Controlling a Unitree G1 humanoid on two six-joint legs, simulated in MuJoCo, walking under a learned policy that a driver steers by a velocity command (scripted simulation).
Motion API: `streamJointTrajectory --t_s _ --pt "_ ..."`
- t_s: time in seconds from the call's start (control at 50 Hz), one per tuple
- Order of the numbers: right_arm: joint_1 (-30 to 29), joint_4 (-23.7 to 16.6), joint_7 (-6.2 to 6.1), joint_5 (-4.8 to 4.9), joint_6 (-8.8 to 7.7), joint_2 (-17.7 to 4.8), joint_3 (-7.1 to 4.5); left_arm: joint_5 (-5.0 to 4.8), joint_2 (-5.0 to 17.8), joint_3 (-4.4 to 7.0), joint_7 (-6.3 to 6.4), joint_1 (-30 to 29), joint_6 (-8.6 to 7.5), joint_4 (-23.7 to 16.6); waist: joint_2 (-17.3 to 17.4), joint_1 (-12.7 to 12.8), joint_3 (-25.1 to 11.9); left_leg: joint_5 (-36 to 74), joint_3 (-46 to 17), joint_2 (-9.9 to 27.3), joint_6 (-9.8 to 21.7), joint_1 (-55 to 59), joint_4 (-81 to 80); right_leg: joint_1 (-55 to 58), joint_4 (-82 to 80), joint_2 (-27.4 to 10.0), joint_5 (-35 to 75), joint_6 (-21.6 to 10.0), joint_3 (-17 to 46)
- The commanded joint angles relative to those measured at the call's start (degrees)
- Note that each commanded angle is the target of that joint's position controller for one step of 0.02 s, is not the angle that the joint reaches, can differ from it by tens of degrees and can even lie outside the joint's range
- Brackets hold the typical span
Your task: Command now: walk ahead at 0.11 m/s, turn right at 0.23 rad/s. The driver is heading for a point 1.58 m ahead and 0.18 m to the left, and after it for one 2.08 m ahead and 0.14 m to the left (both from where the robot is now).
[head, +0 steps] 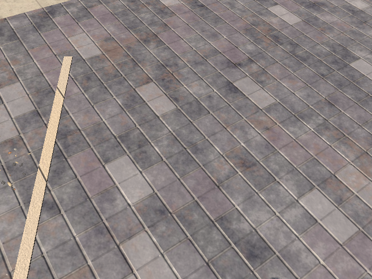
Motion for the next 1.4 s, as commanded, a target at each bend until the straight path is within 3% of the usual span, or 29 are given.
streamJointTrajectory --t_s 0.02,0.08,0.12,0.14,0.16,0.18,0.2,0.28,0.38,0.48,0.54,0.56,0.58,0.6,0.62,0.64,0.68,0.74,0.82,0.98,1.04,1.08,1.1,1.12,1.14,1.16,1.2,1.28,1.4 --pt "0.0 -2.8 0.02 0.72 -0.18 -10.4 -2.35 -0.08 -0.2 -1.25 -0.72 -4.2 -1.17 -5.5 15.1 -1.9 -4.7 -3.8 -10.3 9.8 10.9 5.7 -10.4 3.6 -13.9 -1.8 -2.3 -0.1 -6.1" --pt "1.5 -2.3 0.51 1.84 0.04 -12.6 -2.75 -0.64 2.2 -0.63 -1.33 -1.6 -2.37 -3.9 13.6 -0.9 -1.6 -12.9 -12.7 10.9 11.0 1.1 -11.1 12.1 -28.7 -0.7 4.1 -3.6 -9.2" --pt "1.8 -1.6 0.93 2.05 -0.68 -10.2 -1.78 -0.57 2.3 -0.53 -1.24 3.4 -3.31 -1.5 10.3 2.0 -2.0 -11.5 -11.1 9.3 8.1 -5.5 -7.7 24.3 -36.4 -2.0 8.9 -7.2 -7.0" --pt "-0.4 -2.4 1.50 0.97 -1.62 -6.0 -0.39 -0.33 3.6 -0.31 -0.84 9.1 -3.69 -0.3 4.9 4.4 -4.9 -10.5 -6.7 5.8 4.6 -12.6 2.3 33.7 -37.2 -8.8 8.5 -9.2 1.8" --pt "-1.9 -5.4 2.04 0.25 -3.29 -2.7 0.57 0.31 10.6 1.45 -0.76 11.9 -3.59 0.5 -10.7 3.8 -5.9 -13.7 4.0 -2.0 0.2 -24.1 15.2 37.2 -38.6 -19.2 3.2 -15.4 17.4" --pt "-8.5 -7.2 1.78 1.28 -4.21 -7.8 -0.64 0.68 10.4 1.69 -1.17 13.9 -4.55 0.8 -10.2 8.3 -0.8 -20.1 0.7 -0.7 -0.7 -30.9 24.3 32.7 -44.7 -24.3 -3.2 -21.6 27.0" --pt "-8.6 -7.2 1.91 2.44 -4.59 -10.3 -1.82 1.06 7.6 0.71 -1.08 12.9 -5.59 1.1 -8.0 6.9 2.9 -18.1 -1.6 1.5 -0.1 -35.2 30.6 31.9 -46.0 -24.1 -6.8 -21.9 26.5" --pt "-6.4 -5.1 3.10 1.32 -5.42 -7.9 -1.60 0.31 4.0 -0.74 -0.75 8.8 -6.91 0.9 -5.6 4.2 4.5 -2.0 -1.6 4.0 0.2 -35.5 29.4 30.0 -49.1 -17.6 5.3 -17.6 13.7" --pt "-11.0 -5.9 4.25 1.43 -5.59 -4.2 0.25 -0.04 6.0 -0.08 -0.76 10.0 -6.98 2.2 -4.9 5.5 3.4 10.6 1.7 1.1 -1.9 -21.0 12.1 21.6 -49.0 -13.7 16.5 -15.7 2.4" --pt "-11.6 -7.1 4.84 1.99 -5.56 -7.4 -0.32 -0.98 8.1 0.70 -0.92 11.8 -7.02 4.5 -4.8 4.0 4.6 9.8 0.7 0.3 1.3 -15.6 5.5 24.0 -47.3 -18.2 19.3 -14.5 3.4" --pt "3.3 -3.3 3.63 1.56 -5.32 -11.7 -2.73 -0.33 6.9 0.05 -0.57 11.8 -6.34 5.0 -3.4 -4.0 -5.7 7.4 3.4 -2.8 5.3 6.3 4.1 21.9 -26.7 -13.5 42.5 -10.8 -2.3" --pt "13.3 -1.9 2.97 1.06 -5.06 -15.8 -3.67 1.21 3.5 -1.44 -0.31 13.0 -6.22 3.6 4.5 -7.3 -15.0 5.0 -9.6 8.2 9.0 23.0 4.9 10.7 -7.3 -9.8 28.4 -8.3 -4.8" --pt "15.6 -0.8 3.66 0.31 -5.09 -19.7 -4.07 -0.27 -2.7 -3.00 -0.48 20.1 -7.27 2.5 22.9 -2.7 -22.6 -15.6 -40.2 19.7 17.3 35.8 -6.7 -7.3 11.5 0.5 -8.0 -5.1 -2.2" --pt "13.1 -1.5 3.67 1.19 -5.31 -13.7 -2.53 -1.54 4.2 -1.60 -0.76 14.9 -8.13 3.4 15.4 -4.8 -17.2 -23.7 -43.1 19.0 15.3 31.6 -12.6 -13.6 17.4 -2.4 -8.1 -5.5 2.8" --pt "9.4 -1.7 3.38 1.20 -5.31 -11.8 -1.85 -2.42 6.7 -0.84 -1.13 9.2 -8.54 1.8 11.5 -4.1 -9.4 -20.4 -34.7 17.8 13.1 24.8 -12.4 -16.8 17.7 -5.3 -3.1 -6.5 0.7" --pt "6.0 -2.2 3.27 0.73 -5.22 -11.1 -1.55 -1.75 5.9 -1.18 -0.92 6.7 -8.77 1.6 6.1 -2.5 -5.9 -12.7 -28.6 15.8 12.3 17.8 -12.6 -15.0 15.5 -8.0 1.7 -6.8 -0.9" --pt "2.4 -2.7 3.25 -0.50 -5.44 -8.9 -0.93 -0.59 4.3 -1.07 -0.99 7.0 -8.30 2.1 7.1 0.7 -3.2 -4.2 -20.5 11.8 12.1 8.4 -15.0 -9.9 10.8 -11.1 7.6 -6.7 -0.7" --pt "2.0 -1.8 3.08 0.27 -6.45 -8.6 -0.98 -0.28 2.3 -1.39 -0.90 7.8 -6.91 3.0 6.9 2.4 -1.7 1.1 -14.8 10.6 13.6 3.7 -18.9 -8.6 6.9 -11.7 10.5 -5.3 -1.7" --pt "4.1 -0.1 2.35 0.59 -6.30 -9.9 -1.31 0.46 1.3 -1.83 -0.88 0.5 -7.21 1.0 4.7 0.8 1.4 7.4 -9.3 9.7 13.5 5.0 -21.0 -13.4 -5.2 -12.0 21.5 -3.2 -2.3" --pt "11.6 3.6 1.66 1.69 -4.17 -12.1 -1.86 -0.52 0.1 -2.74 -3.50 -13.0 -8.94 -2.8 4.5 -4.0 3.9 12.6 -5.0 11.3 11.3 13.8 -17.5 -10.8 -25.1 -8.2 28.1 -4.8 -5.2" --pt "11.2 4.3 1.27 1.92 -3.17 -13.1 -2.34 -0.40 1.9 -2.14 -4.15 -11.2 -9.11 -3.0 6.0 -1.7 2.1 22.6 -5.4 13.1 9.7 19.0 -12.4 -6.9 -27.7 -6.4 21.1 -7.2 -5.9" --pt "9.6 4.1 1.00 1.72 -2.55 -12.8 -2.06 -0.09 5.4 -0.15 -3.55 0.8 -9.07 0.3 6.2 5.1 -6.0 39.6 -2.0 9.4 7.4 17.3 2.5 10.6 -29.8 -3.0 20.3 -10.1 -9.1" --pt "10.0 2.8 0.80 0.62 -2.62 -10.1 -0.79 0.33 9.0 1.03 -2.90 11.2 -8.83 2.5 2.8 9.1 -14.9 29.3 -0.1 6.6 5.3 6.9 18.4 28.7 -26.7 -10.2 21.8 -13.3 -1.8" --pt "17.5 1.4 1.34 0.50 -3.87 -3.2 1.32 0.80 14.7 2.23 -2.90 14.9 -8.61 3.5 -12.2 5.5 -22.6 -4.1 0.8 -4.1 1.0 -17.8 40.7 50.1 -30.6 -24.4 8.9 -22.8 26.6" --pt "14.4 2.3 1.66 1.32 -5.17 -7.2 0.61 0.29 9.1 0.78 -2.94 16.1 -8.59 3.3 -10.5 8.1 -24.4 -19.4 -7.7 -4.4 1.4 -24.9 47.2 50.8 -38.2 -25.4 2.3 -22.5 36.9" --pt "8.8 0.4 2.07 2.93 -5.88 -11.0 -0.56 0.23 6.9 -0.22 -2.84 11.9 -8.60 3.2 -7.0 7.7 -15.0 -15.9 -7.1 -1.0 2.1 -29.4 49.1 43.9 -39.3 -23.7 2.3 -19.7 28.0" --pt "3.6 -0.7 1.89 1.79 -6.08 -10.1 -0.49 0.52 4.4 -1.05 -2.95 4.7 -8.48 2.6 -0.6 4.3 -5.3 -6.8 -4.2 3.8 1.8 -26.9 43.0 28.1 -42.1 -19.2 13.1 -17.9 15.7" --pt "7.0 0.7 1.64 1.29 -3.73 -7.0 -0.29 0.56 3.5 -1.23 -3.06 2.0 -9.87 3.7 -2.8 0.0 -2.9 -0.5 -3.7 6.3 -0.4 -19.7 36.7 17.3 -47.9 -15.6 22.7 -18.6 6.1" --pt "-4.5 -2.4 1.99 0.48 -4.41 -4.6 0.54 0.54 5.3 -0.94 -1.65 4.7 -9.07 6.8 -1.1 2.8 1.5 16.4 -1.1 4.4 -1.9 -20.2 14.1 17.0 -48.8 -12.1 34.6 -16.3 -3.7"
